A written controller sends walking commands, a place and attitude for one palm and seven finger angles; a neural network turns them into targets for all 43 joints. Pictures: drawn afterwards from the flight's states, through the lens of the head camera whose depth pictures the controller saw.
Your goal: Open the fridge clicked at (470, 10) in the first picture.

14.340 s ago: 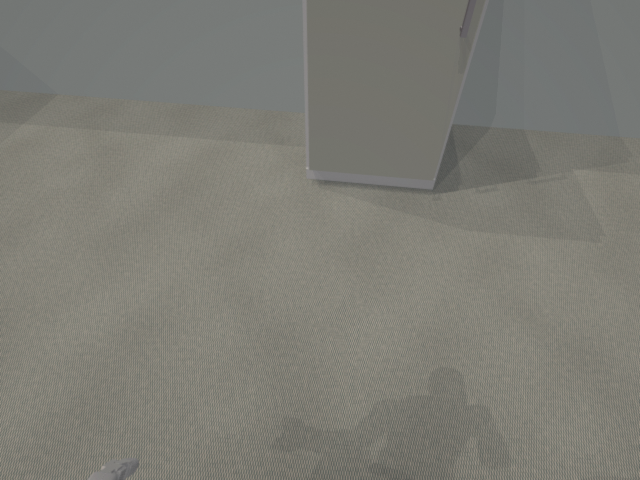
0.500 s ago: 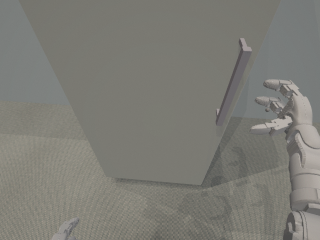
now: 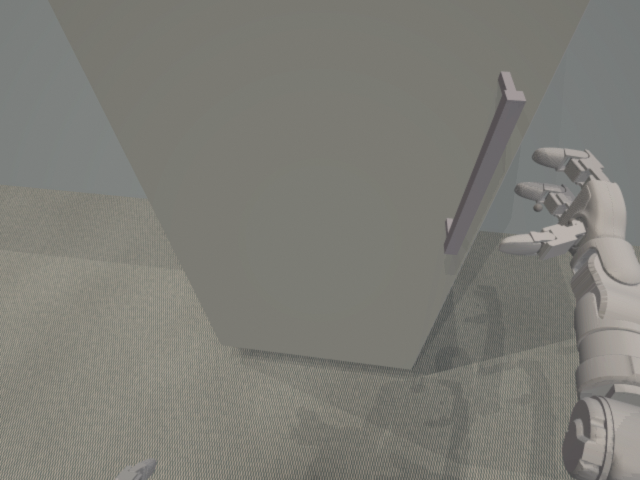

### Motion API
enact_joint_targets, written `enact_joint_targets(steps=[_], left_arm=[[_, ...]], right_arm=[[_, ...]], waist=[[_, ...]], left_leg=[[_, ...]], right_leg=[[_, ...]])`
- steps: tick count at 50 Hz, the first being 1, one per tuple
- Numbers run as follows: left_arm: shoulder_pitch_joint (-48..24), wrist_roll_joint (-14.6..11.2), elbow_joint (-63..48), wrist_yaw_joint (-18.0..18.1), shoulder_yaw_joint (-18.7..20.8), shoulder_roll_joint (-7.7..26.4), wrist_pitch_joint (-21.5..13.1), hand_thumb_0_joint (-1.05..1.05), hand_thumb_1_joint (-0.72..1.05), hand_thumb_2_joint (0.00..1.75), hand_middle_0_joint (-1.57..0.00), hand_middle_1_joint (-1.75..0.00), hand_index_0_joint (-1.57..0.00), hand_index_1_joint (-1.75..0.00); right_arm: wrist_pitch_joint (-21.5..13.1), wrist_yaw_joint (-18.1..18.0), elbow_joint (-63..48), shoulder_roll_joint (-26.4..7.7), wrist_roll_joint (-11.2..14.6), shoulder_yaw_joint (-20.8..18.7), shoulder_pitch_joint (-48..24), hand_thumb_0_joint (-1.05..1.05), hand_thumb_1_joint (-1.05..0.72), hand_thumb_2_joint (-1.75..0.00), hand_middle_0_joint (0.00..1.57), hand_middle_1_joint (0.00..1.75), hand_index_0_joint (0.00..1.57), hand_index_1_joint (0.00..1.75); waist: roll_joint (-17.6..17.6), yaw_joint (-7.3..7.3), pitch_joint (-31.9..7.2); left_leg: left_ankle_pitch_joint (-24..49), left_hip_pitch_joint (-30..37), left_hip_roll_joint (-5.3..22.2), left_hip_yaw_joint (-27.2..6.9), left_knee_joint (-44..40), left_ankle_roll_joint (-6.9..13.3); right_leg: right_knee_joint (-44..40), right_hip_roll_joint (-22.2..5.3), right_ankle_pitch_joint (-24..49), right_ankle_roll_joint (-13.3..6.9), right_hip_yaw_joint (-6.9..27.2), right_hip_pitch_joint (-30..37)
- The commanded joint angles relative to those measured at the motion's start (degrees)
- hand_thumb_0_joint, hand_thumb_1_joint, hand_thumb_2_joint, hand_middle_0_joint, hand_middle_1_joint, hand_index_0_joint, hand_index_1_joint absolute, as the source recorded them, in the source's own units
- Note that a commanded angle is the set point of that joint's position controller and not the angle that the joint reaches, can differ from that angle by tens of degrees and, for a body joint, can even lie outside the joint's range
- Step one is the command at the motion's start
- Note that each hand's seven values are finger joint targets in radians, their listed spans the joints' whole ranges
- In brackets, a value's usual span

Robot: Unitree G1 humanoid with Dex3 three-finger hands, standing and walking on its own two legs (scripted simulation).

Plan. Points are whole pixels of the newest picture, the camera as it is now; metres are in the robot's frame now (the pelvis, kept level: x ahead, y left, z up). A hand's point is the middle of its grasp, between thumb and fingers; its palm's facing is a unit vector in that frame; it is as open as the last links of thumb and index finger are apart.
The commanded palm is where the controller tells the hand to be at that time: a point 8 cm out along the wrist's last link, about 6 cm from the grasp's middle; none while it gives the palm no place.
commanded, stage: move the hooked fingers beside the handle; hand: right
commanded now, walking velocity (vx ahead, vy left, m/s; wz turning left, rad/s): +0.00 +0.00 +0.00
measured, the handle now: (474, 177) +0.49 -0.14 +0.12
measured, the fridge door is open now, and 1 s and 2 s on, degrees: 0 0 0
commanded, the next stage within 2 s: feel for the door with the fingertips in 0.56 s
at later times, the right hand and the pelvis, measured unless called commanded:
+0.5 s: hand (538, 210) +0.43 -0.21 +0.13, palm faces +0.06 +1.00 +0.01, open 14.0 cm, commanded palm +0.40 -0.25 +0.13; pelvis +0.00 +0.00 +0.00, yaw -1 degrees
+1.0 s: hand (502, 204) +0.44 -0.17 +0.13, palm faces +0.03 +1.00 +0.01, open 14.0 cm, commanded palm +0.41 -0.21 +0.13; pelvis -0.01 +0.00 +0.00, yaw -1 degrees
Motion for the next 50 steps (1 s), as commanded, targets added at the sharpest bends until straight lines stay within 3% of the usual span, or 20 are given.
enact_joint_targets(steps=[1, 3, 6, 7, 9, 10, 13, 20, 22, 23, 26, 28, 29, 30, 34, 35, 37, 41, 46, 50], left_arm=[[0.59, -0.41, -6.59, 0.7, 3.64, 8.82, -2.58, 0.0, 0.9, 0.9, -0.2, -0.3, -0.2, -0.3], [0.7, -0.43, -6.07, 0.98, 3.68, 9.09, -2.54, 0.0, 0.9, 0.9, -0.2, -0.3, -0.2, -0.3], [0.17, -0.61, -5.87, 1.1, 3.36, 8.78, -2.59, 0.0, 0.9, 0.9, -0.2, -0.3, -0.2, -0.3], [0.28, -0.52, -5.56, 1.13, 3.42, 8.84, -2.61, 0.0, 0.9, 0.9, -0.2, -0.3, -0.2, -0.3], [0.56, -0.4, -5.52, 1.13, 3.43, 9.04, -2.53, 0.0, 0.9, 0.9, -0.2, -0.3, -0.2, -0.3], [0.17, -0.45, -5.67, 1.02, 3.22, 8.73, -2.56, 0.0, 0.9, 0.9, -0.2, -0.3, -0.2, -0.3], [0.61, -0.26, -5.67, 1.04, 3.18, 9.23, -2.42, 0.0, 0.9, 0.9, -0.2, -0.3, -0.2, -0.3], [0.03, -0.38, -6.72, 0.76, 3.24, 8.83, -2.26, 0.0, 0.9, 0.9, -0.2, -0.3, -0.2, -0.3], [-0.08, -0.34, -6.78, 0.8, 3.32, 8.89, -2.27, 0.0, 0.9, 0.9, -0.2, -0.3, -0.2, -0.3], [0.15, -0.33, -6.76, 0.84, 3.38, 9.06, -2.02, 0.0, 0.9, 0.9, -0.2, -0.3, -0.2, -0.3], [-0.63, -0.65, -6.65, 0.93, 3.12, 8.78, -2.08, 0.0, 0.9, 0.9, -0.2, -0.3, -0.2, -0.3], [-0.4, -0.57, -6.58, 1.11, 3.13, 9.25, -1.99, 0.0, 0.9, 0.9, -0.2, -0.3, -0.2, -0.3], [-0.68, -0.68, -6.63, 1.18, 3.05, 9.18, -1.94, 0.0, 0.9, 0.9, -0.2, -0.3, -0.2, -0.3], [-0.87, -0.7, -6.7, 1.23, 2.92, 8.83, -2.04, 0.0, 0.9, 0.9, -0.2, -0.3, -0.2, -0.3], [-0.35, -0.62, -6.02, 1.36, 3.22, 8.85, -2.61, 0.0, 0.9, 0.9, -0.2, -0.3, -0.2, -0.3], [-0.58, -0.67, -6.13, 1.26, 3.15, 8.63, -2.75, 0.0, 0.9, 0.9, -0.2, -0.3, -0.2, -0.3], [-0.42, -0.77, -5.76, 1.1, 3.2, 8.64, -3.0, 0.0, 0.9, 0.9, -0.2, -0.3, -0.2, -0.3], [-0.18, -0.6, -5.28, 0.8, 3.09, 8.61, -2.94, 0.0, 0.9, 0.9, -0.2, -0.3, -0.2, -0.3], [0.06, 0.02, -5.45, 0.24, 3.2, 8.28, -3.07, 0.0, 0.9, 0.9, -0.2, -0.3, -0.2, -0.3], [-0.15, 0.14, -5.41, -0.22, 3.18, 7.81, -3.15, 0.0, 0.9, 0.9, -0.2, -0.3, -0.2, -0.3]], right_arm=[[-4.82, -0.74, -16.89, -12.99, 0.53, -0.66, -25.68, 0.0, 0.5, -0.3, 0.3, 1.2, 0.3, 1.2], [-4.91, -0.83, -16.3, -12.98, 0.68, -0.32, -26.96, 0.0, 0.5, -0.3, 0.3, 1.2, 0.3, 1.2], [-4.22, -0.64, -14.45, -10.88, 0.61, 1.53, -28.02, 0.0, 0.5, -0.3, 0.3, 1.2, 0.3, 1.2], [-4.22, -0.79, -14.12, -11.73, 0.5, 0.8, -28.69, 0.0, 0.5, -0.3, 0.3, 1.2, 0.3, 1.2], [-4.18, -1.11, -13.37, -12.78, 0.36, -0.1, -28.39, 0.0, 0.5, -0.3, 0.3, 1.2, 0.3, 1.2], [-4.08, -0.94, -13.02, -10.72, 0.47, 1.57, -28.42, 0.0, 0.5, -0.3, 0.3, 1.2, 0.3, 1.2], [-4.45, -0.91, -11.62, -13.54, 0.37, -0.82, -26.89, 0.0, 0.5, -0.3, 0.3, 1.2, 0.3, 1.2], [-5.02, -0.41, -13.59, -12.15, 0.7, 0.03, -26.67, 0.0, 0.5, -0.3, 0.3, 1.2, 0.3, 1.2], [-5.05, -0.33, -14.1, -13.62, 0.85, -1.43, -25.42, 0.0, 0.5, -0.3, 0.3, 1.2, 0.3, 1.2], [-4.99, -0.41, -13.85, -14.92, 0.74, -2.5, -23.78, 0.0, 0.5, -0.3, 0.3, 1.2, 0.3, 1.2], [-4.42, 0.07, -13.05, -12.47, 1.03, -0.3, -24.77, 0.0, 0.5, -0.3, 0.3, 1.2, 0.3, 1.2], [-4.33, 0.28, -12.56, -14.65, 1.16, -1.9, -24.82, 0.0, 0.5, -0.3, 0.3, 1.2, 0.3, 1.2], [-4.45, 0.45, -12.96, -15.56, 1.07, -2.15, -25.65, 0.0, 0.5, -0.3, 0.3, 1.2, 0.3, 1.2], [-4.66, 0.72, -13.46, -13.28, 1.13, -0.07, -27.08, 0.0, 0.5, -0.3, 0.3, 1.2, 0.3, 1.2], [-5.83, 0.86, -15.12, -12.59, 1.54, 0.82, -29.75, 0.0, 0.5, -0.3, 0.3, 1.2, 0.3, 1.2], [-5.74, 0.92, -14.94, -10.64, 1.7, 2.14, -28.99, 0.0, 0.5, -0.3, 0.3, 1.2, 0.3, 1.2], [-5.02, 0.69, -12.83, -8.29, 1.93, 3.44, -27.91, 0.0, 0.5, -0.3, 0.3, 1.2, 0.3, 1.2], [-3.81, -1.44, -10.63, -7.31, 0.98, 3.83, -29.85, 0.0, 0.5, -0.3, 0.3, 1.2, 0.3, 1.2], [-5.15, -4.53, -11.93, -8.61, -0.32, 1.63, -29.16, 0.0, 0.5, -0.3, 0.3, 1.2, 0.3, 1.2], [-5.8, -5.85, -11.83, -5.71, -1.09, 3.73, -29.94, 0.0, 0.5, -0.3, 0.3, 1.2, 0.3, 1.2]], waist=[[-3.75, -0.5, -18.7], [-1.91, 0.26, -17.65], [-3.67, 0.33, -17.0], [-4.8, 0.34, -16.87], [-3.01, 0.16, -17.84], [-3.54, 0.3, -17.89], [-1.8, -0.34, -18.37], [-2.27, -0.34, -19.26], [-2.94, -1.02, -20.01], [-1.62, -1.18, -19.74], [-1.88, -0.36, -16.22], [-0.5, -0.42, -15.96], [-1.85, -0.43, -16.33], [-2.22, 0.16, -16.49], [-3.95, 0.41, -19.36], [-5.02, 0.24, -19.09], [-3.6, 0.61, -17.67], [-1.59, 0.81, -15.8], [-1.85, -0.54, -19.39], [-1.73, 0.08, -18.36]], left_leg=[[16.49, 6.22, -1.86, -2.24, -3.07, 0.76], [15.87, 5.85, -1.92, -2.21, -3.38, 0.74], [14.68, 4.97, -1.79, -2.14, -3.42, 0.82], [14.2, 4.33, -1.78, -2.04, -3.45, 0.9], [14.2, 4.85, -1.71, -2.08, -3.41, 0.83], [14.28, 4.76, -1.66, -2.16, -3.45, 0.82], [15.49, 6.27, -1.61, -2.23, -3.06, 0.96], [17.51, 6.86, -1.59, -2.34, -2.69, 0.82], [17.73, 7.66, -1.56, -2.58, -2.69, 0.87], [18.14, 8.38, -1.57, -2.7, -2.84, 0.83], [16.24, 6.67, -1.53, -2.63, -3.4, 0.71], [15.37, 7.24, -1.34, -3.08, -3.79, 0.65], [14.46, 7.05, -1.17, -3.27, -3.89, 0.61], [13.95, 6.61, -1.23, -3.2, -3.9, 0.6], [14.49, 5.88, -1.5, -2.97, -3.4, 0.79], [14.52, 5.6, -1.56, -2.74, -3.27, 0.92], [13.31, 4.2, -1.73, -2.17, -3.43, 0.86], [11.0, 3.16, -1.6, -1.82, -3.64, 0.78], [13.81, 5.31, -1.71, -2.04, -2.66, 0.94], [14.23, 4.91, -1.82, -2.13, -2.75, 0.76]], right_leg=[[-4.2, 1.29, 16.66, 0.23, 4.98, 11.6], [-4.12, 1.15, 15.88, 0.02, 4.96, 11.28], [-4.47, 1.46, 14.27, 0.18, 5.15, 11.07], [-4.46, 1.4, 14.22, 0.32, 5.38, 11.49], [-4.31, 1.43, 14.2, 0.19, 5.45, 11.2], [-4.29, 1.6, 13.89, 0.19, 5.25, 11.29], [-4.12, 1.61, 14.78, 0.09, 5.24, 10.12], [-3.78, 1.61, 16.23, 0.09, 5.03, 10.7], [-3.74, 1.76, 16.05, 0.12, 4.84, 10.5], [-3.58, 1.7, 16.12, -0.09, 4.57, 10.05], [-4.2, 1.73, 13.54, -0.08, 4.52, 8.87], [-4.04, 1.88, 12.17, -0.29, 4.26, 7.8], [-4.32, 1.92, 11.16, -0.25, 4.3, 7.64], [-4.3, 2.01, 10.81, -0.27, 4.37, 8.08], [-3.71, 1.82, 12.56, -0.1, 5.1, 10.69], [-3.74, 1.86, 12.94, 0.09, 5.26, 11.13], [-3.84, 1.72, 12.16, 0.15, 5.5, 10.89], [-4.4, 1.76, 10.1, 0.18, 5.86, 9.25], [-3.98, 1.78, 13.02, 0.38, 5.54, 10.03], [-4.06, 1.7, 12.84, 0.34, 5.08, 9.84]])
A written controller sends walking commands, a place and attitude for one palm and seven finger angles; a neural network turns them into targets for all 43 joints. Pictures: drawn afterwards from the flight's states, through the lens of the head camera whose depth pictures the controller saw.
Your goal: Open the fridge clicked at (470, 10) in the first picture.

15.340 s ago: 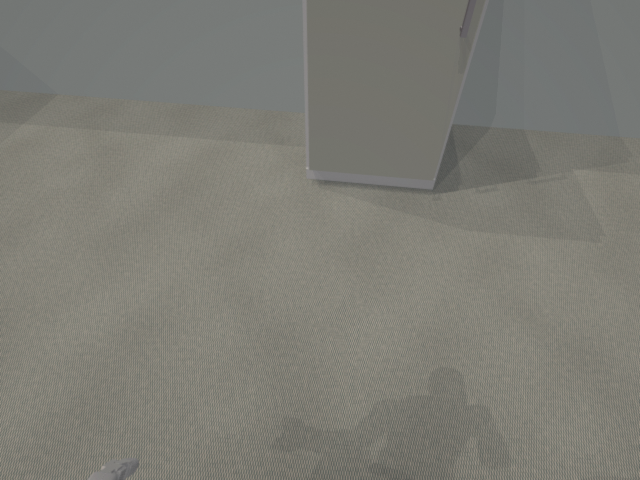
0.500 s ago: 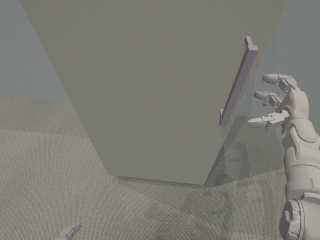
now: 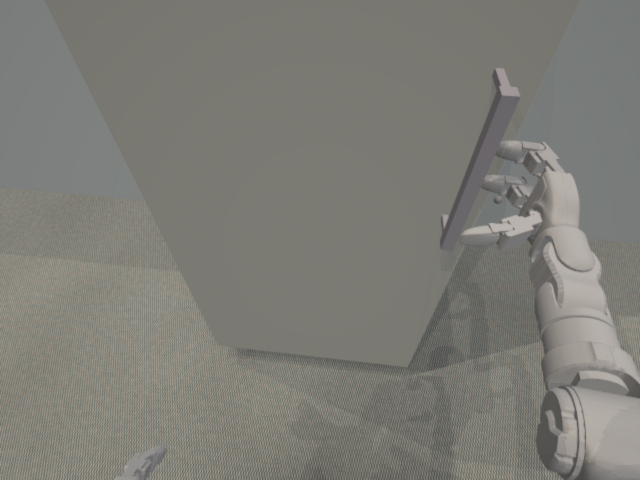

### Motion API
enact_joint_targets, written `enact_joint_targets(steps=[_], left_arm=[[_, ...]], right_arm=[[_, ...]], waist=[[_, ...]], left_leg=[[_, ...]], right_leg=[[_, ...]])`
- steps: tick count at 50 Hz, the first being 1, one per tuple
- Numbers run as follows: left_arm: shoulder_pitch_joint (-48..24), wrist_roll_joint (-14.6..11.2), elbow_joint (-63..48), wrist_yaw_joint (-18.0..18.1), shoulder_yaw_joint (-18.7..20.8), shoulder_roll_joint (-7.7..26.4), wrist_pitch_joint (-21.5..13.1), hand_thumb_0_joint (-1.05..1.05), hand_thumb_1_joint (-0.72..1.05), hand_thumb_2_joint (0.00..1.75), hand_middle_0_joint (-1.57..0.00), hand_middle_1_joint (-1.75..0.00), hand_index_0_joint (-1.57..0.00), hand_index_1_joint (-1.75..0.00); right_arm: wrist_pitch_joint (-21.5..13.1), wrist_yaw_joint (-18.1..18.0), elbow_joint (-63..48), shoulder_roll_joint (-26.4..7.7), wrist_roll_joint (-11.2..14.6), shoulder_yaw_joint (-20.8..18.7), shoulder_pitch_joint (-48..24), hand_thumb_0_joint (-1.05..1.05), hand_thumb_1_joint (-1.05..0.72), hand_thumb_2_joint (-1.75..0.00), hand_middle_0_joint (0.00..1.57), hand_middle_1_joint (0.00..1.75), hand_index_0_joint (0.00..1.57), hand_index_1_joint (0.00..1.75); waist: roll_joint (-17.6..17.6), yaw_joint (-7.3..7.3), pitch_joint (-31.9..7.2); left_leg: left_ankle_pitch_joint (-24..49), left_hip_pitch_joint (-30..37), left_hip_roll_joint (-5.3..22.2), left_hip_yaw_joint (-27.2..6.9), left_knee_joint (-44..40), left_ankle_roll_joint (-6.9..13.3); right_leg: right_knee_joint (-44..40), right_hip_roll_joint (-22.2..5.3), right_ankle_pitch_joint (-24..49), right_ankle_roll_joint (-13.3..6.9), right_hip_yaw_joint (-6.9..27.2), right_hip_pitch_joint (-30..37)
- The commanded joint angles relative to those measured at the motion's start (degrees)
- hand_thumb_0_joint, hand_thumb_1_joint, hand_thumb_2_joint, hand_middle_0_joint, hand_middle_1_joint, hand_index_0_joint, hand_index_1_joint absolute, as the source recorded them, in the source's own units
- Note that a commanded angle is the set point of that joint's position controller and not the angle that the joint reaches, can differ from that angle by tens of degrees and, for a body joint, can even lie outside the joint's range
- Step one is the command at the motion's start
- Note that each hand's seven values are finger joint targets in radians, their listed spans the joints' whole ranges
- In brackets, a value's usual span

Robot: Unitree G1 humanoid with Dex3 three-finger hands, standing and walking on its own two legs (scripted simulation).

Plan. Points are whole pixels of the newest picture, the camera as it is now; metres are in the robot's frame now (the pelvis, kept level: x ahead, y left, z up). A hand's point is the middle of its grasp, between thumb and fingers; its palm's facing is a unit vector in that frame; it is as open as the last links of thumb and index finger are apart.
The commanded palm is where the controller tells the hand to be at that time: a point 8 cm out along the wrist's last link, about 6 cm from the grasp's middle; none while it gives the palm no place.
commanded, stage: feel for the door with the fingertips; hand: right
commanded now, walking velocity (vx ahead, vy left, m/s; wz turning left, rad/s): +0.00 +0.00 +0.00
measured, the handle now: (469, 173) +0.50 -0.14 +0.12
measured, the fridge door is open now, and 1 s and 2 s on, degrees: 0 0 0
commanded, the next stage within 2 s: slide the fingers in behind the handle in 0.40 s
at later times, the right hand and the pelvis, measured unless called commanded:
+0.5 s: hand (495, 191) +0.46 -0.16 +0.13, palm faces +0.05 +1.00 -0.01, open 13.8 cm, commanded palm +0.44 -0.21 +0.13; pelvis +0.00 +0.01 +0.00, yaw +0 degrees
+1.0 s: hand (489, 201) +0.44 -0.15 +0.13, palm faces +0.03 +1.00 +0.01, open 14.0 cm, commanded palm +0.41 -0.20 +0.13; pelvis +0.00 +0.01 +0.00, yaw +1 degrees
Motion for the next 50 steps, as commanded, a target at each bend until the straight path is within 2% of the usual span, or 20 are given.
enact_joint_targets(steps=[1, 2, 4, 5, 9, 12, 13, 14, 18, 24, 26, 28, 30, 34, 36, 38, 42, 44, 46, 50], left_arm=[[1.94, -0.07, -5.59, 0.29, 3.68, 8.7, -2.39, 0.0, 0.9, 0.9, -0.2, -0.3, -0.2, -0.3], [1.65, -0.1, -5.71, 0.28, 3.57, 8.67, -2.26, 0.0, 0.9, 0.9, -0.2, -0.3, -0.2, -0.3], [1.7, -0.01, -5.65, 0.39, 3.46, 8.72, -2.07, 0.0, 0.9, 0.9, -0.2, -0.3, -0.2, -0.3], [1.6, -0.01, -5.47, 0.41, 3.29, 8.46, -2.01, 0.0, 0.9, 0.9, -0.2, -0.3, -0.2, -0.3], [2.1, -0.06, -5.01, 0.64, 3.38, 8.64, -2.0, 0.0, 0.9, 0.9, -0.2, -0.3, -0.2, -0.3], [2.78, -0.01, -4.31, 0.72, 3.52, 8.67, -2.28, 0.0, 0.9, 0.9, -0.2, -0.3, -0.2, -0.3], [3.13, 0.08, -4.34, 0.67, 3.67, 8.78, -2.32, 0.0, 0.9, 0.9, -0.2, -0.3, -0.2, -0.3], [3.04, -0.03, -4.19, 0.58, 3.65, 8.66, -2.49, 0.0, 0.9, 0.9, -0.2, -0.3, -0.2, -0.3], [4.09, 0.11, -3.56, 0.62, 3.89, 9.16, -2.4, 0.0, 0.9, 0.9, -0.2, -0.3, -0.2, -0.3], [4.45, 0.05, -2.87, 0.55, 3.81, 9.07, -2.49, 0.0, 0.9, 0.9, -0.2, -0.3, -0.2, -0.3], [4.48, 0.13, -2.7, 0.49, 3.65, 9.14, -2.66, 0.0, 0.9, 0.9, -0.2, -0.3, -0.2, -0.3], [4.68, 0.28, -3.14, 0.43, 3.81, 9.44, -2.62, 0.0, 0.9, 0.9, -0.2, -0.3, -0.2, -0.3], [3.97, 0.06, -3.76, 0.28, 3.73, 8.99, -2.8, 0.0, 0.9, 0.9, -0.2, -0.3, -0.2, -0.3], [3.75, -0.17, -4.04, 0.32, 3.58, 9.42, -2.34, 0.0, 0.9, 0.9, -0.2, -0.3, -0.2, -0.3], [3.32, -0.21, -4.57, 0.28, 3.57, 9.09, -2.36, 0.0, 0.9, 0.9, -0.2, -0.3, -0.2, -0.3], [3.3, -0.09, -4.86, 0.32, 3.61, 9.26, -2.23, 0.0, 0.9, 0.9, -0.2, -0.3, -0.2, -0.3], [2.48, -0.18, -5.83, 0.01, 3.8, 8.5, -2.54, 0.0, 0.9, 0.9, -0.2, -0.3, -0.2, -0.3], [2.07, -0.31, -6.07, -0.05, 3.91, 8.47, -2.44, 0.0, 0.9, 0.9, -0.2, -0.3, -0.2, -0.3], [1.74, -0.43, -5.65, 0.19, 3.79, 8.62, -2.08, 0.0, 0.9, 0.9, -0.2, -0.3, -0.2, -0.3], [0.6, -0.37, -5.7, 0.37, 3.52, 8.09, -2.18, 0.0, 0.9, 0.9, -0.2, -0.3, -0.2, -0.3]], right_arm=[[-4.89, -1.85, -13.54, -12.74, -0.29, -3.12, -26.11, 0.0, 0.5, -0.3, 0.3, 1.2, 0.3, 1.2], [-4.95, -2.13, -14.03, -12.96, -0.52, -3.07, -26.12, 0.0, 0.5, -0.3, 0.3, 1.2, 0.3, 1.2], [-4.8, -2.58, -13.28, -14.51, -0.84, -4.34, -26.23, 0.0, 0.5, -0.3, 0.3, 1.2, 0.3, 1.2], [-4.75, -2.44, -12.78, -13.05, -1.08, -2.85, -27.51, 0.0, 0.5, -0.3, 0.3, 1.2, 0.3, 1.2], [-5.18, -2.15, -10.91, -13.33, -1.15, -2.65, -29.99, 0.0, 0.5, -0.3, 0.3, 1.2, 0.3, 1.2], [-5.94, -1.44, -9.61, -12.51, -0.88, -1.92, -31.82, 0.0, 0.5, -0.3, 0.3, 1.2, 0.3, 1.2], [-6.1, -1.25, -9.44, -12.04, -0.91, -1.55, -31.0, 0.0, 0.5, -0.3, 0.3, 1.2, 0.3, 1.2], [-6.0, -0.99, -8.96, -11.1, -0.5, -1.01, -31.0, 0.0, 0.5, -0.3, 0.3, 1.2, 0.3, 1.2], [-6.37, -0.73, -7.77, -13.35, -0.51, -2.64, -31.96, 0.0, 0.5, -0.3, 0.3, 1.2, 0.3, 1.2], [-7.53, -0.48, -7.4, -13.68, -0.77, -1.94, -36.41, 0.0, 0.5, -0.3, 0.3, 1.2, 0.3, 1.2], [-7.59, -0.49, -5.76, -13.71, -0.67, -2.02, -36.93, 0.0, 0.5, -0.3, 0.3, 1.2, 0.3, 1.2], [-8.13, -0.3, -6.51, -15.38, -0.73, -3.49, -34.76, 0.0, 0.5, -0.3, 0.3, 1.2, 0.3, 1.2], [-8.31, 0.18, -7.96, -12.99, -0.27, -1.92, -33.14, 0.0, 0.5, -0.3, 0.3, 1.2, 0.3, 1.2], [-7.05, 0.22, -4.93, -14.51, -0.13, -3.38, -29.86, 0.0, 0.5, -0.3, 0.3, 1.2, 0.3, 1.2], [-6.59, -0.03, -6.34, -13.33, -0.27, -2.64, -29.86, 0.0, 0.5, -0.3, 0.3, 1.2, 0.3, 1.2], [-6.72, -0.49, -7.77, -14.63, -0.5, -3.64, -29.56, 0.0, 0.5, -0.3, 0.3, 1.2, 0.3, 1.2], [-6.95, -0.85, -13.03, -11.02, 0.03, -1.78, -25.49, 0.0, 0.5, -0.3, 0.3, 1.2, 0.3, 1.2], [-6.04, -1.08, -13.74, -9.81, 0.35, -1.36, -22.8, 0.0, 0.5, -0.3, 0.3, 1.2, 0.3, 1.2], [-4.97, -1.57, -13.48, -11.49, 0.22, -2.48, -24.17, 0.0, 0.5, -0.3, 0.3, 1.2, 0.3, 1.2], [-4.89, -2.66, -17.01, -9.09, -0.3, 0.09, -27.05, 0.0, 0.5, -0.3, 0.3, 1.2, 0.3, 1.2]], waist=[[-0.77, -0.39, -19.48], [-1.92, -0.46, -19.5], [-0.08, -0.33, -19.0], [-1.11, 0.12, -17.69], [-0.26, 0.99, -17.35], [-1.32, 1.42, -18.26], [-0.18, 1.37, -19.0], [-1.48, 1.44, -19.36], [0.99, 1.59, -19.71], [-2.39, 2.21, -19.89], [-1.24, 2.55, -18.61], [-1.24, 1.39, -20.89], [-2.65, 1.18, -21.58], [0.9, 1.02, -18.15], [-0.45, 0.91, -18.27], [-0.08, 0.61, -18.52], [-1.97, -0.48, -21.21], [-0.09, -0.54, -20.48], [1.34, -0.16, -17.62], [-1.16, 0.22, -17.62]], left_leg=[[14.82, 6.57, -1.99, -2.85, -3.59, 0.54], [15.33, 6.81, -1.97, -2.97, -3.56, 0.61], [16.09, 7.71, -1.88, -3.37, -3.87, 0.38], [16.3, 7.34, -1.85, -3.41, -3.91, 0.4], [14.69, 6.64, -1.84, -3.71, -4.51, 0.25], [14.6, 5.85, -1.99, -3.59, -4.21, 0.37], [15.61, 6.31, -2.05, -3.56, -4.13, 0.35], [16.46, 6.26, -1.89, -3.76, -4.11, 0.29], [17.03, 6.56, -1.97, -3.86, -4.09, 0.12], [16.07, 5.5, -1.76, -3.92, -3.87, 0.27], [15.08, 4.77, -1.84, -3.95, -4.07, 0.15], [15.85, 6.43, -1.89, -4.19, -3.77, 0.35], [16.45, 6.52, -1.92, -3.93, -3.51, 0.42], [14.43, 6.56, -1.82, -3.91, -4.16, 0.23], [14.01, 6.26, -1.84, -3.97, -4.33, 0.15], [13.47, 6.66, -1.9, -3.98, -4.38, 0.29], [16.95, 7.87, -2.24, -3.32, -3.55, 0.56], [18.31, 8.54, -2.21, -3.31, -3.94, 0.29], [16.17, 7.88, -2.11, -3.3, -4.76, 0.13], [15.35, 7.31, -2.01, -3.42, -5.11, 0.33]], right_leg=[[-4.98, 1.44, 13.07, 0.19, 4.21, 10.62], [-5.06, 1.52, 13.47, 0.18, 3.93, 10.92], [-4.99, 1.57, 13.13, -0.11, 3.53, 9.62], [-5.13, 1.66, 12.93, -0.04, 3.41, 9.31], [-5.17, 1.64, 10.9, -0.21, 3.38, 8.97], [-4.88, 1.77, 11.05, -0.12, 3.61, 9.86], [-4.52, 1.7, 12.25, -0.24, 3.56, 10.23], [-4.33, 1.85, 12.64, -0.24, 3.31, 10.32], [-3.94, 1.88, 12.82, -0.47, 3.49, 9.5], [-3.85, 2.09, 12.01, -0.33, 3.83, 9.71], [-3.8, 2.11, 10.69, -0.42, 3.86, 8.85], [-3.69, 2.23, 11.63, -0.46, 3.74, 9.04], [-3.73, 2.22, 12.26, -0.28, 3.71, 9.94], [-4.47, 2.09, 9.62, -0.46, 3.48, 6.96], [-4.6, 2.2, 9.31, -0.48, 3.18, 7.48], [-4.57, 2.12, 9.38, -0.52, 3.28, 7.71], [-4.63, 1.87, 13.55, -0.17, 3.4, 10.86], [-4.7, 1.8, 14.42, -0.35, 3.05, 10.61], [-5.42, 1.77, 11.8, -0.37, 3.07, 9.42], [-5.7, 1.91, 11.66, -0.39, 3.23, 11.22]])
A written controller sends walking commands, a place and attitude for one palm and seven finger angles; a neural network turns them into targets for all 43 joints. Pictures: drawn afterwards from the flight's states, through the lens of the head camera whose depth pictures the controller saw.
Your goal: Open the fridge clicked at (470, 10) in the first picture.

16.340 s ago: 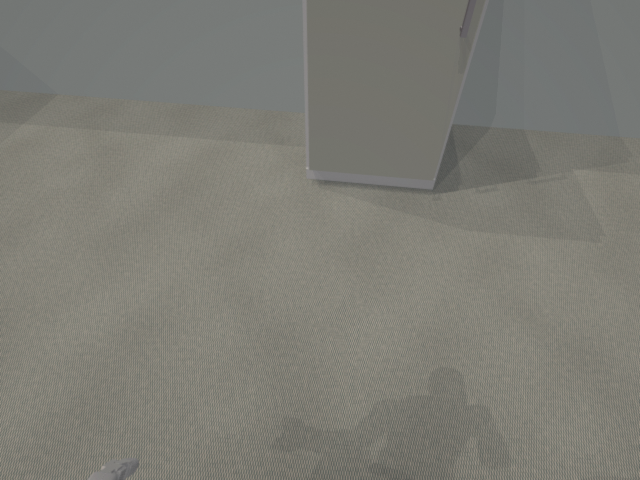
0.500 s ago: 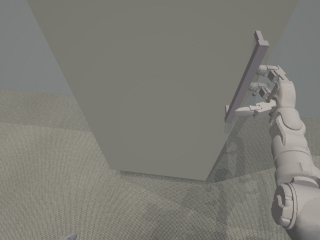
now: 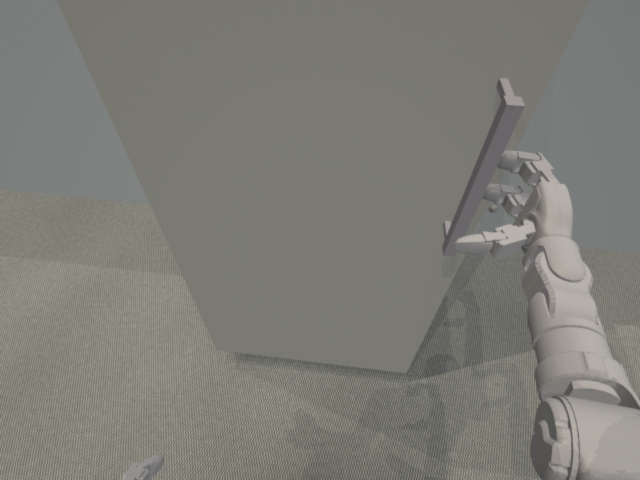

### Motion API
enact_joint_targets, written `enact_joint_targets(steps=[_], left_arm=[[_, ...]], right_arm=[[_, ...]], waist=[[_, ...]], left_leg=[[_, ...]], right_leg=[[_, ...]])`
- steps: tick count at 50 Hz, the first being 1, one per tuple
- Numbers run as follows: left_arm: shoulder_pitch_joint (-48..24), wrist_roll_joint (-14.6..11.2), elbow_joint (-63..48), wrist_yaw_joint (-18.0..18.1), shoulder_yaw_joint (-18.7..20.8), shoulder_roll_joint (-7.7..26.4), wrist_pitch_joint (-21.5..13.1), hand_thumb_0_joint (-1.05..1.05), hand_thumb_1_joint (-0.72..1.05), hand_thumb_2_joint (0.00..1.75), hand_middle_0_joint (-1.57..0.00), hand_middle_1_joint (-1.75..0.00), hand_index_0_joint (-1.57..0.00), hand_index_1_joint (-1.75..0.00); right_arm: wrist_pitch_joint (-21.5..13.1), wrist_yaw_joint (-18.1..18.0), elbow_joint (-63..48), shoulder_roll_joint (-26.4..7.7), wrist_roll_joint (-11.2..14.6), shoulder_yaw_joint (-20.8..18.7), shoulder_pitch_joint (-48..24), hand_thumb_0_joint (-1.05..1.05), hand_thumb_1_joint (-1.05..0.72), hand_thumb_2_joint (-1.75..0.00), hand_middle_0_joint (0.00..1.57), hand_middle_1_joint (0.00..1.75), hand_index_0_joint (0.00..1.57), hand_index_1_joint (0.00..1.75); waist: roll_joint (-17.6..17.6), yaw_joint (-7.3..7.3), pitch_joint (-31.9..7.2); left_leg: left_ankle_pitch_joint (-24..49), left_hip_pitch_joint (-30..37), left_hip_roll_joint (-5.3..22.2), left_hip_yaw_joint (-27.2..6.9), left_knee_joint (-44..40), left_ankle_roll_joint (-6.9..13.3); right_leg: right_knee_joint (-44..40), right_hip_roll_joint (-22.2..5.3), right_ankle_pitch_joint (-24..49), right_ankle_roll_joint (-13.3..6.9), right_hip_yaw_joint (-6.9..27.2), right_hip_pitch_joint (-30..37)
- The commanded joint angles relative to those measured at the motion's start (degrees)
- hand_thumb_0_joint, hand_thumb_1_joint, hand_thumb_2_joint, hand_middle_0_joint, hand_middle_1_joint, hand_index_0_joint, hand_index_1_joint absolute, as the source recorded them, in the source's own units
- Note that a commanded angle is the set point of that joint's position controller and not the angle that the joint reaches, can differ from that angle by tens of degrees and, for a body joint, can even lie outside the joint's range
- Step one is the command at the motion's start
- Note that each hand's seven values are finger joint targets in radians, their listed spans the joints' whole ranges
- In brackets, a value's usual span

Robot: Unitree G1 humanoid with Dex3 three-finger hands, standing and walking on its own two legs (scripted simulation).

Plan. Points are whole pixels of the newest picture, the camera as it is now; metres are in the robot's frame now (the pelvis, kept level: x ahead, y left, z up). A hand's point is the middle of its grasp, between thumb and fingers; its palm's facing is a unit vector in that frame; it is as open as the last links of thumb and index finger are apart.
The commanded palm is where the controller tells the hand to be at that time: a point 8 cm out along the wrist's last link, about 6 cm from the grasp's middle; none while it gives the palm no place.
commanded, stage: slide the fingers in behind the handle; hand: right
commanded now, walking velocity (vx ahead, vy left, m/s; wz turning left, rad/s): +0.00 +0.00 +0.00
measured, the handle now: (472, 180) +0.50 -0.15 +0.12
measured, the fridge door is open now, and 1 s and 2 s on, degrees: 0 0 0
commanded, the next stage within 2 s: grip the handle and tug to test in 1.32 s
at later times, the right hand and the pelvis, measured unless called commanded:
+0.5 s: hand (477, 203) +0.45 -0.14 +0.13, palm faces +0.03 +1.00 +0.01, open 14.0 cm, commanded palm +0.42 -0.19 +0.13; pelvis +0.00 +0.00 +0.00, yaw -1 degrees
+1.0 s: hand (466, 206) +0.44 -0.13 +0.13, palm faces +0.05 +1.00 +0.01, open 14.0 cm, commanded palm +0.41 -0.18 +0.13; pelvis +0.00 +0.01 +0.00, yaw +0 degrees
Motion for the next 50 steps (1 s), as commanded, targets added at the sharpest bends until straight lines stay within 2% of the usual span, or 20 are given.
enact_joint_targets(steps=[1, 3, 9, 11, 13, 16, 17, 19, 22, 23, 24, 25, 28, 31, 34, 38, 39, 42, 44, 50], left_arm=[[-0.48, -0.35, -6.12, 0.8, 3.07, 8.02, -2.78, 0.0, 0.9, 0.9, -0.2, -0.3, -0.2, -0.3], [-0.16, -0.15, -5.52, 1.0, 3.11, 8.44, -2.74, 0.0, 0.9, 0.9, -0.2, -0.3, -0.2, -0.3], [-0.47, -0.05, -5.46, 0.85, 2.85, 8.22, -2.95, 0.0, 0.9, 0.9, -0.2, -0.3, -0.2, -0.3], [-0.45, -0.07, -5.64, 0.73, 2.8, 8.18, -3.1, 0.0, 0.9, 0.9, -0.2, -0.3, -0.2, -0.3], [0.11, -0.01, -5.39, 0.71, 2.86, 8.62, -2.85, 0.0, 0.9, 0.9, -0.2, -0.3, -0.2, -0.3], [-0.04, -0.07, -5.51, 0.61, 2.97, 8.1, -3.09, 0.0, 0.9, 0.9, -0.2, -0.3, -0.2, -0.3], [0.02, 0.04, -5.54, 0.51, 3.06, 8.18, -3.23, 0.0, 0.9, 0.9, -0.2, -0.3, -0.2, -0.3], [0.34, 0.04, -5.43, 0.42, 3.21, 8.31, -3.25, 0.0, 0.9, 0.9, -0.2, -0.3, -0.2, -0.3], [0.37, 0.06, -5.11, 0.18, 3.16, 8.03, -3.36, 0.0, 0.9, 0.9, -0.2, -0.3, -0.2, -0.3], [0.83, 0.27, -4.75, 0.27, 3.33, 8.4, -3.26, 0.0, 0.9, 0.9, -0.2, -0.3, -0.2, -0.3], [0.86, 0.23, -4.86, 0.23, 3.3, 8.44, -3.15, 0.0, 0.9, 0.9, -0.2, -0.3, -0.2, -0.3], [0.54, 0.24, -5.03, 0.19, 3.15, 8.08, -3.16, 0.0, 0.9, 0.9, -0.2, -0.3, -0.2, -0.3], [0.85, 0.56, -5.1, -0.05, 3.51, 8.11, -3.4, 0.0, 0.9, 0.9, -0.2, -0.3, -0.2, -0.3], [1.07, 0.53, -4.62, -0.11, 3.49, 7.85, -3.15, 0.0, 0.9, 0.9, -0.2, -0.3, -0.2, -0.3], [0.49, 0.56, -5.17, -0.21, 3.49, 7.65, -3.01, 0.0, 0.9, 0.9, -0.2, -0.3, -0.2, -0.3], [0.44, 0.8, -5.52, -0.28, 3.69, 7.95, -2.78, 0.0, 0.9, 0.9, -0.2, -0.3, -0.2, -0.3], [-0.16, 0.57, -5.62, -0.28, 3.45, 7.5, -2.74, 0.0, 0.9, 0.9, -0.2, -0.3, -0.2, -0.3], [-0.69, 0.57, -5.78, -0.09, 3.49, 7.52, -2.61, 0.0, 0.9, 0.9, -0.2, -0.3, -0.2, -0.3], [-1.11, 0.53, -5.97, 0.01, 3.3, 7.26, -2.47, 0.0, 0.9, 0.9, -0.2, -0.3, -0.2, -0.3], [-1.76, 0.29, -5.51, 0.63, 2.97, 7.39, -2.45, 0.0, 0.9, 0.9, -0.2, -0.3, -0.2, -0.3]], right_arm=[[-3.93, -1.09, -15.52, -9.32, 0.02, 0.97, -29.53, 0.0, 0.5, -0.3, 0.3, 1.2, 0.3, 1.2], [-4.05, -1.52, -14.22, -11.06, -0.09, -0.32, -30.55, 0.0, 0.5, -0.3, 0.3, 1.2, 0.3, 1.2], [-4.24, -1.22, -10.93, -10.18, -0.24, 0.02, -30.18, 0.0, 0.5, -0.3, 0.3, 1.2, 0.3, 1.2], [-4.19, -0.92, -10.39, -8.87, 0.07, 0.92, -30.12, 0.0, 0.5, -0.3, 0.3, 1.2, 0.3, 1.2], [-3.86, -0.82, -8.48, -10.52, -0.04, -0.34, -29.69, 0.0, 0.5, -0.3, 0.3, 1.2, 0.3, 1.2], [-4.47, -1.09, -10.22, -7.55, -0.17, 2.18, -33.66, 0.0, 0.5, -0.3, 0.3, 1.2, 0.3, 1.2], [-4.73, -1.39, -10.75, -8.27, -0.02, 1.16, -32.51, 0.0, 0.5, -0.3, 0.3, 1.2, 0.3, 1.2], [-5.08, -1.72, -11.8, -7.99, -0.08, 1.56, -32.29, 0.0, 0.5, -0.3, 0.3, 1.2, 0.3, 1.2], [-4.73, -2.32, -11.31, -5.98, -0.35, 2.95, -32.6, 0.0, 0.5, -0.3, 0.3, 1.2, 0.3, 1.2], [-4.59, -2.82, -10.04, -7.71, -0.65, 1.38, -32.51, 0.0, 0.5, -0.3, 0.3, 1.2, 0.3, 1.2], [-4.5, -3.13, -10.05, -8.83, -0.75, 0.35, -31.58, 0.0, 0.5, -0.3, 0.3, 1.2, 0.3, 1.2], [-4.44, -3.26, -10.82, -6.62, -0.77, 2.08, -32.49, 0.0, 0.5, -0.3, 0.3, 1.2, 0.3, 1.2], [-5.03, -4.32, -13.1, -6.98, -1.12, 1.21, -30.71, 0.0, 0.5, -0.3, 0.3, 1.2, 0.3, 1.2], [-4.5, -4.91, -11.74, -6.57, -1.27, 1.09, -30.25, 0.0, 0.5, -0.3, 0.3, 1.2, 0.3, 1.2], [-4.32, -5.54, -13.8, -5.64, -1.66, 1.81, -29.07, 0.0, 0.5, -0.3, 0.3, 1.2, 0.3, 1.2], [-3.76, -5.95, -14.83, -7.16, -1.66, -0.14, -24.3, 0.0, 0.5, -0.3, 0.3, 1.2, 0.3, 1.2], [-3.49, -5.74, -14.96, -4.79, -1.38, 2.02, -25.86, 0.0, 0.5, -0.3, 0.3, 1.2, 0.3, 1.2], [-3.19, -5.92, -15.37, -6.83, -1.19, -0.11, -24.67, 0.0, 0.5, -0.3, 0.3, 1.2, 0.3, 1.2], [-3.28, -5.76, -16.8, -5.44, -1.3, 1.74, -26.45, 0.0, 0.5, -0.3, 0.3, 1.2, 0.3, 1.2], [-3.5, -4.5, -14.61, -6.81, -0.59, 1.41, -28.58, 0.0, 0.5, -0.3, 0.3, 1.2, 0.3, 1.2]], waist=[[-1.33, 0.69, -16.39], [1.23, 1.11, -15.96], [-0.24, 0.47, -17.61], [0.31, 0.6, -17.73], [2.18, 0.73, -16.96], [-0.3, 1.62, -17.29], [-1.43, 0.68, -18.53], [-0.04, 1.09, -19.88], [-0.88, 1.15, -18.28], [1.31, 1.21, -17.89], [0.63, 0.54, -18.42], [0.39, 1.06, -18.32], [-0.69, 0.0, -21.08], [1.76, 0.63, -18.6], [-0.36, 0.06, -19.21], [2.87, -1.07, -19.73], [2.66, -0.01, -17.82], [2.87, -0.85, -17.4], [1.73, -0.34, -17.19], [2.37, 0.38, -15.68]], left_leg=[[14.45, 5.4, -1.52, -2.83, -4.53, 0.0], [13.11, 5.31, -1.51, -2.89, -4.96, -0.14], [13.95, 5.79, -1.21, -2.9, -4.24, 0.11], [14.69, 5.85, -1.27, -2.76, -3.96, 0.11], [13.97, 5.92, -1.26, -2.86, -4.21, -0.02], [13.21, 4.11, -1.34, -2.59, -3.86, 0.04], [13.78, 4.68, -1.37, -2.72, -3.63, 0.18], [15.37, 5.2, -1.49, -2.52, -3.25, 0.15], [14.04, 4.01, -1.61, -2.28, -3.41, 0.11], [13.95, 4.35, -1.67, -2.31, -3.53, 0.09], [14.18, 4.99, -1.53, -2.36, -3.36, 0.17], [14.72, 4.78, -1.58, -2.33, -3.39, 0.09], [16.64, 6.02, -1.8, -2.33, -2.88, 0.31], [16.68, 5.83, -1.79, -2.23, -3.41, -0.03], [17.44, 6.6, -1.69, -2.43, -3.4, 0.09], [20.0, 9.44, -1.76, -2.72, -3.7, -0.02], [19.48, 8.48, -1.58, -2.82, -4.21, -0.25], [17.69, 9.14, -1.51, -3.27, -5.0, -0.27], [17.54, 9.24, -1.29, -3.52, -5.3, -0.34], [15.39, 8.62, -0.97, -4.3, -6.32, -0.58]], right_leg=[[-4.72, 2.29, 11.05, -0.67, 3.62, 9.88], [-4.68, 2.24, 9.83, -0.78, 3.79, 9.36], [-4.61, 2.52, 10.51, -0.55, 3.84, 9.37], [-4.5, 2.5, 11.1, -0.46, 3.97, 9.27], [-4.32, 2.52, 10.13, -0.56, 3.89, 7.97], [-4.28, 2.4, 10.1, -0.41, 4.17, 9.36], [-4.09, 2.48, 10.83, -0.29, 4.15, 9.63], [-3.86, 2.3, 12.74, -0.35, 4.42, 10.46], [-4.04, 2.3, 11.57, -0.16, 4.32, 10.04], [-3.98, 2.24, 11.59, -0.33, 4.45, 9.44], [-4.27, 2.27, 11.68, -0.26, 4.41, 8.98], [-4.24, 2.32, 12.06, -0.3, 4.21, 9.55], [-3.91, 2.28, 14.95, -0.13, 4.23, 11.23], [-4.21, 2.14, 13.82, -0.21, 3.88, 9.64], [-4.51, 2.2, 14.61, -0.21, 3.46, 10.32], [-4.58, 2.39, 15.83, -0.47, 2.96, 9.55], [-4.84, 2.42, 14.5, -0.56, 2.68, 9.16], [-5.17, 2.68, 12.17, -0.73, 2.33, 8.53], [-5.4, 2.84, 11.72, -0.78, 2.33, 8.75], [-5.34, 3.07, 9.21, -0.96, 2.36, 8.14]])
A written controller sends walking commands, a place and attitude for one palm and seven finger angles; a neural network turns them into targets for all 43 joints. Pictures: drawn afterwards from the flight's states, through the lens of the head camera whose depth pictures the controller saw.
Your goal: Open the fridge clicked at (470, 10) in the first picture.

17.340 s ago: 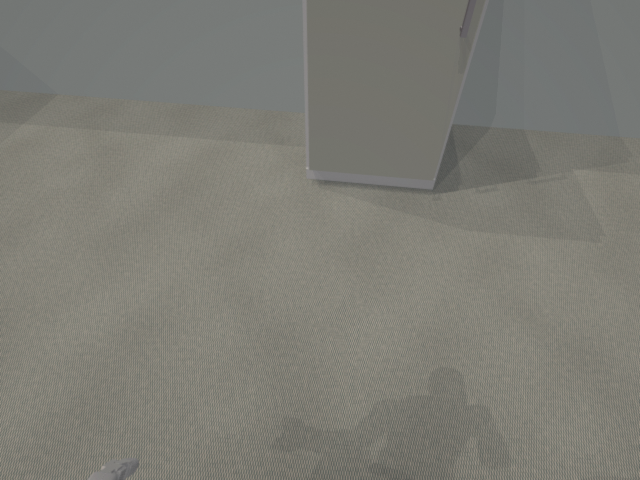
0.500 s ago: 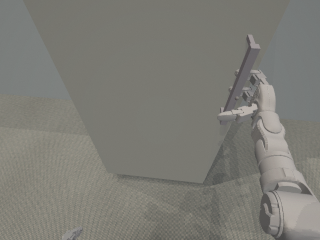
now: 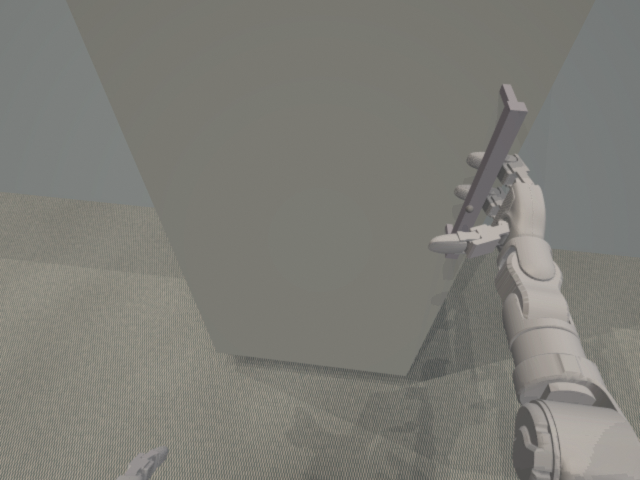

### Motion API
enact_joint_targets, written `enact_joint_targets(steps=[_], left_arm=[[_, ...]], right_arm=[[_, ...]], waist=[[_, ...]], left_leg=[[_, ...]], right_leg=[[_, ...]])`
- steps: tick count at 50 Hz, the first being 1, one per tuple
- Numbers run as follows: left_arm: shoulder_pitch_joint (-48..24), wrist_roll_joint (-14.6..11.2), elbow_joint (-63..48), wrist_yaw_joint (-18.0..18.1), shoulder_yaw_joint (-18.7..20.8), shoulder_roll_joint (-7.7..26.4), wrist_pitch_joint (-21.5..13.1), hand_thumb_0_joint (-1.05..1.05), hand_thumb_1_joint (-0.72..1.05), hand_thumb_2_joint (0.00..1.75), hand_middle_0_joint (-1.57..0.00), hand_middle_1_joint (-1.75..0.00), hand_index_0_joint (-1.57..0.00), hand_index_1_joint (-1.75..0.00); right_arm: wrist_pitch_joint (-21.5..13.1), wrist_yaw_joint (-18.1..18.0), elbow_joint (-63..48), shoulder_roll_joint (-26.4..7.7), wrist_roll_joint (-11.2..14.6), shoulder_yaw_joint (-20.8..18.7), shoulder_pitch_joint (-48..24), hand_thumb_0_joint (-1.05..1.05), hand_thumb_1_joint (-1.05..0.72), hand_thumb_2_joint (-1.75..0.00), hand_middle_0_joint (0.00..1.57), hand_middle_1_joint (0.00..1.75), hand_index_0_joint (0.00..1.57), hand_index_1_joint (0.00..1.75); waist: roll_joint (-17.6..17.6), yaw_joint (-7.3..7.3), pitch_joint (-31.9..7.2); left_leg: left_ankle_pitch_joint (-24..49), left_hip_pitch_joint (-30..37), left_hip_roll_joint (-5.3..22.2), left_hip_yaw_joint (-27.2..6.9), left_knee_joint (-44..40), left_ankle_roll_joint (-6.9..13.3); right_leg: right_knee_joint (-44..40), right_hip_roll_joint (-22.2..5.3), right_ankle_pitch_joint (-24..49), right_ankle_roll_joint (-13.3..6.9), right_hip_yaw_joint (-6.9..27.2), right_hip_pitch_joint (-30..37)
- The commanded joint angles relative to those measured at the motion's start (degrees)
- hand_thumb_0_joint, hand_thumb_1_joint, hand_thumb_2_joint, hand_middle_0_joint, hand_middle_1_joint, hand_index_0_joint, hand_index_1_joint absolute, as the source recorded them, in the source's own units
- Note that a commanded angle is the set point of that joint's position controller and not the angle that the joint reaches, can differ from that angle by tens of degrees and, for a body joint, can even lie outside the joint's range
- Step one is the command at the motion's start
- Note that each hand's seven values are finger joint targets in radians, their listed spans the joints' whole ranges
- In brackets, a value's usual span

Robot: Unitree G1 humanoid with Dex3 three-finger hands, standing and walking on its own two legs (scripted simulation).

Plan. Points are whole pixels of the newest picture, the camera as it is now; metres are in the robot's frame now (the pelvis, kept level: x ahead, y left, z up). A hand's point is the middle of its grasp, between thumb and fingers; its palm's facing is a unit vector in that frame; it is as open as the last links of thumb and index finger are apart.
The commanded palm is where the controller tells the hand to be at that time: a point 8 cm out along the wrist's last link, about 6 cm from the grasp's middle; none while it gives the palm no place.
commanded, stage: slide the fingers in behind the handle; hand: right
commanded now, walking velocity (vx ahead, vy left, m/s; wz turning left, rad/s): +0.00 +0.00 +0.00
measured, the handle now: (475, 183) +0.50 -0.15 +0.12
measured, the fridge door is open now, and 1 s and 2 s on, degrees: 0 0 0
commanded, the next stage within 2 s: grip the handle and tug to test in 0.32 s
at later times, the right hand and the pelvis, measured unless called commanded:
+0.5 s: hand (466, 206) +0.44 -0.13 +0.13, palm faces +0.03 +1.00 +0.01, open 13.9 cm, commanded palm +0.42 -0.18 +0.13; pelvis +0.00 -0.01 +0.00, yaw +0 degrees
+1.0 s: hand (466, 206) +0.44 -0.13 +0.13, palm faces +0.04 +1.00 +0.00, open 7.1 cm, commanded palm +0.41 -0.18 +0.13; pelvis +0.00 -0.01 +0.00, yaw +0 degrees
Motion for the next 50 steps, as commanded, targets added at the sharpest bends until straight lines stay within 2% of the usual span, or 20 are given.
enact_joint_targets(steps=[1, 2, 3, 6, 7, 9, 11, 13, 21, 24, 27, 31, 33, 34, 36, 37, 43, 45, 46, 50], left_arm=[[-0.02, -0.49, -6.0, 0.92, 2.74, 7.71, -2.49, 0.0, 0.9, 0.9, -0.2, -0.3, -0.2, -0.3], [-0.14, -0.46, -6.16, 0.85, 2.64, 7.56, -2.67, 0.0, 0.9, 0.9, -0.2, -0.3, -0.2, -0.3], [0.02, -0.38, -6.16, 0.93, 2.81, 7.91, -2.61, 0.0, 0.9, 0.9, -0.2, -0.3, -0.2, -0.3], [-0.1, -0.63, -6.18, 0.9, 2.57, 7.87, -2.7, 0.0, 0.9, 0.9, -0.2, -0.3, -0.2, -0.3], [-0.32, -0.65, -6.22, 0.83, 2.53, 7.8, -2.79, 0.0, 0.9, 0.9, -0.2, -0.3, -0.2, -0.3], [0.18, -0.55, -6.27, 0.79, 2.81, 7.98, -2.88, 0.0, 0.9, 0.9, -0.2, -0.3, -0.2, -0.3], [0.08, -0.72, -6.13, 0.68, 2.71, 7.72, -3.1, 0.0, 0.9, 0.9, -0.2, -0.3, -0.2, -0.3], [0.66, -0.56, -5.7, 0.68, 2.79, 8.27, -3.02, 0.0, 0.9, 0.9, -0.2, -0.3, -0.2, -0.3], [1.19, -0.39, -5.36, 0.46, 2.84, 8.05, -3.21, 0.0, 0.9, 0.9, -0.2, -0.3, -0.2, -0.3], [1.52, -0.16, -5.27, 0.39, 2.8, 8.19, -3.1, 0.0, 0.9, 0.9, -0.2, -0.3, -0.2, -0.3], [1.69, -0.09, -5.59, 0.1, 3.09, 7.87, -3.35, 0.0, 0.9, 0.9, -0.2, -0.3, -0.2, -0.3], [1.74, -0.09, -5.46, 0.04, 3.01, 7.98, -3.06, 0.0, 0.9, 0.9, -0.2, -0.3, -0.2, -0.3], [1.78, 0.09, -5.69, 0.09, 3.22, 8.24, -2.95, 0.0, 0.9, 0.9, -0.2, -0.3, -0.2, -0.3], [1.57, -0.05, -5.82, 0.06, 3.08, 7.88, -2.93, 0.0, 0.9, 0.9, -0.2, -0.3, -0.2, -0.3], [1.73, -0.06, -5.58, 0.08, 3.16, 8.01, -2.86, 0.0, 0.9, 0.9, -0.2, -0.3, -0.2, -0.3], [1.54, -0.13, -5.67, 0.11, 3.01, 7.87, -2.83, 0.0, 0.9, 0.9, -0.2, -0.3, -0.2, -0.3], [1.36, -0.14, -5.37, 0.34, 2.96, 7.94, -2.96, 0.0, 0.9, 0.9, -0.2, -0.3, -0.2, -0.3], [1.45, -0.13, -5.2, 0.41, 3.15, 8.11, -2.9, 0.0, 0.9, 0.9, -0.2, -0.3, -0.2, -0.3], [1.23, -0.09, -5.42, 0.33, 2.98, 7.77, -3.05, 0.0, 0.9, 0.9, -0.2, -0.3, -0.2, -0.3], [1.25, -0.15, -5.51, 0.26, 3.03, 7.95, -2.94, 0.0, 0.9, 0.9, -0.2, -0.3, -0.2, -0.3]], right_arm=[[-4.45, 0.86, -12.2, -11.15, 0.34, -1.17, -29.31, 0.0, 0.5, -0.3, 0.3, 1.2, 0.3, 1.2], [-4.74, 0.98, -12.4, -10.7, 0.56, -1.02, -29.55, 0.0, 0.5, -0.3, 0.3, 1.2, 0.3, 1.2], [-4.87, 0.86, -11.58, -12.72, 0.52, -2.94, -27.86, 0.0, 0.5, -0.3, 0.3, 1.2, 0.3, 1.2], [-4.95, 1.36, -9.36, -11.3, 0.78, -1.47, -28.88, 0.0, 0.5, -0.3, 0.3, 1.2, 0.3, 1.2], [-5.19, 1.54, -10.15, -10.08, 0.74, 0.11, -30.73, 0.0, 0.5, -0.3, 0.3, 1.2, 0.3, 1.2], [-5.69, 1.46, -10.83, -11.12, 0.45, -0.93, -30.43, 0.0, 0.5, -0.3, 0.3, 1.2, 0.3, 1.2], [-5.72, 1.72, -10.5, -8.38, 0.82, 1.32, -31.31, 0.0, 0.5, -0.3, 0.3, 1.2, 0.3, 1.2], [-5.56, 1.47, -9.25, -10.1, 0.85, -0.28, -30.62, 0.0, 0.5, -0.3, 0.3, 1.2, 0.3, 1.2], [-6.09, 0.18, -8.46, -9.46, 0.2, -0.19, -32.22, 0.0, 0.5, -0.3, 0.3, 1.2, 0.3, 1.2], [-6.31, -0.38, -8.05, -11.09, -0.35, -1.56, -32.45, 0.0, 0.36, -0.36, 0.32, 1.22, 0.32, 1.22], [-6.77, -0.59, -10.03, -8.54, -0.4, -0.07, -31.33, 0.0, 0.22, -0.42, 0.33, 1.24, 0.33, 1.24], [-5.79, -0.69, -8.25, -8.95, -0.31, -0.62, -29.8, 0.0, 0.03, -0.5, 0.35, 1.27, 0.35, 1.27], [-5.89, -1.03, -10.04, -10.57, -0.63, -1.98, -29.2, 0.0, -0.06, -0.54, 0.36, 1.28, 0.36, 1.28], [-5.82, -0.97, -10.57, -8.78, -0.48, -0.55, -29.28, 0.0, -0.11, -0.56, 0.36, 1.29, 0.36, 1.29], [-5.83, -1.11, -10.84, -10.09, -0.56, -1.48, -29.46, 0.0, -0.2, -0.6, 0.38, 1.3, 0.38, 1.3], [-5.58, -1.02, -10.0, -8.56, -0.51, -0.21, -29.21, 0.0, -0.25, -0.62, 0.38, 1.31, 0.38, 1.31], [-5.72, -0.91, -10.22, -7.59, -0.48, 1.22, -32.13, 0.0, -0.53, -0.74, 0.41, 1.35, 0.41, 1.35], [-6.1, -1.04, -11.02, -9.8, -0.37, -0.62, -32.67, 0.0, -0.62, -0.78, 0.42, 1.36, 0.42, 1.36], [-6.01, -0.85, -10.44, -8.08, -0.18, 0.41, -31.28, 0.0, -0.67, -0.8, 0.43, 1.37, 0.43, 1.37], [-6.28, -0.65, -11.07, -9.04, -0.34, 0.01, -31.31, 0.0, -0.85, -0.88, 0.44, 1.39, 0.44, 1.39]], waist=[[1.02, 0.62, -16.9], [0.36, 0.41, -17.1], [1.58, -0.2, -17.83], [3.34, 0.69, -15.92], [1.41, 1.18, -16.14], [1.19, 0.5, -18.87], [0.44, 1.1, -17.93], [1.92, 0.76, -17.68], [2.12, 0.95, -17.91], [1.57, 0.66, -18.11], [-0.11, 0.51, -20.44], [2.09, 0.53, -17.87], [2.22, -0.07, -19.43], [1.63, 0.32, -19.39], [1.18, 0.27, -19.07], [2.01, 0.71, -17.29], [1.2, 1.26, -16.59], [0.65, 0.91, -18.99], [1.42, 0.73, -18.77], [0.87, 0.57, -19.8]], left_leg=[[14.59, 6.84, -0.57, -4.17, -5.14, -0.98], [14.54, 6.78, -0.59, -4.11, -5.12, -0.88], [14.73, 7.68, -0.61, -4.25, -4.99, -0.86], [13.62, 6.4, -0.55, -4.09, -5.12, -1.08], [12.95, 5.68, -0.43, -4.31, -5.23, -1.13], [14.58, 6.66, -0.59, -3.85, -4.36, -0.78], [14.14, 5.34, -0.75, -3.52, -4.36, -0.75], [13.66, 5.4, -0.86, -3.35, -4.32, -0.67], [13.22, 4.13, -1.08, -2.84, -3.58, -0.65], [13.2, 4.35, -1.07, -2.8, -3.31, -0.52], [15.05, 4.3, -1.4, -2.42, -2.6, -0.33], [14.23, 4.57, -1.35, -2.52, -3.24, -0.54], [15.21, 5.8, -1.37, -2.72, -3.14, -0.49], [15.49, 5.53, -1.31, -2.57, -3.13, -0.53], [15.02, 5.27, -1.4, -2.61, -3.21, -0.45], [14.46, 4.56, -1.46, -2.52, -3.51, -0.56], [12.5, 3.63, -1.4, -2.58, -4.0, -0.52], [13.47, 4.47, -1.3, -2.72, -3.64, -0.42], [14.13, 4.76, -1.36, -2.73, -3.68, -0.52], [15.21, 5.4, -1.25, -2.74, -3.35, -0.42]], right_leg=[[-3.54, 3.31, 8.18, -1.42, 2.27, 6.41], [-3.61, 3.35, 8.29, -1.4, 2.4, 6.72], [-3.41, 3.33, 8.62, -1.43, 2.39, 6.38], [-3.5, 3.24, 7.25, -1.46, 2.57, 5.18], [-3.44, 3.4, 6.67, -1.44, 2.48, 5.68], [-3.28, 3.29, 8.63, -1.41, 2.81, 6.86], [-3.07, 3.3, 8.39, -1.29, 2.96, 7.21], [-3.18, 3.26, 8.36, -1.3, 3.23, 6.82], [-3.17, 2.86, 8.78, -1.1, 3.57, 6.96], [-3.32, 2.81, 8.97, -1.06, 3.65, 6.65], [-2.86, 2.63, 11.81, -0.8, 3.72, 8.95], [-3.29, 2.66, 10.1, -0.91, 3.38, 6.64], [-3.3, 2.66, 11.21, -1.0, 3.23, 7.21], [-3.35, 2.62, 11.46, -0.98, 3.19, 7.57], [-3.28, 2.56, 11.16, -0.9, 3.33, 7.62], [-3.42, 2.51, 10.52, -0.99, 3.22, 7.12], [-3.58, 2.68, 8.86, -1.02, 3.56, 7.55], [-3.35, 2.7, 9.82, -0.97, 3.66, 8.37], [-3.37, 2.82, 10.06, -1.06, 3.37, 8.19], [-3.21, 2.82, 10.97, -1.01, 3.49, 8.43]])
